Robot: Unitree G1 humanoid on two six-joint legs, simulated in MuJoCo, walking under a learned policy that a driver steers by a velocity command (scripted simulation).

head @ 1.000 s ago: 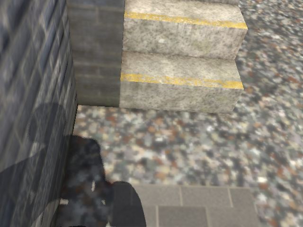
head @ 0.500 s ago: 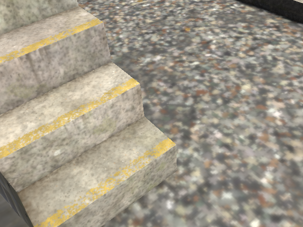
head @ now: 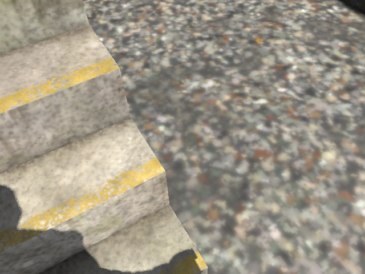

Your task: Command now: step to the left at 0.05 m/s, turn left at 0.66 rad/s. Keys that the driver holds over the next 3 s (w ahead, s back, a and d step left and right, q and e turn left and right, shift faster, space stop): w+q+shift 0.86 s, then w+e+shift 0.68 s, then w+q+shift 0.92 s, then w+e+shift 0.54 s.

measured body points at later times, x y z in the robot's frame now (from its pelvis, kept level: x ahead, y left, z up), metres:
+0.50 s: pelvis +0.18 -0.02 +0.00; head +0.20 -0.04 +0.45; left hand +0.17 +0.28 -0.09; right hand +0.42 -0.19 -0.10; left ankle +0.08 +0.09 -0.42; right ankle +0.25 -0.10 -0.74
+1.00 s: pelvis +0.17 +0.17 -0.03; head +0.17 +0.20 +0.42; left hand +0.01 +0.41 -0.13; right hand +0.52 +0.26 -0.04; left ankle +0.04 +0.26 -0.74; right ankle +0.26 -0.09 -0.63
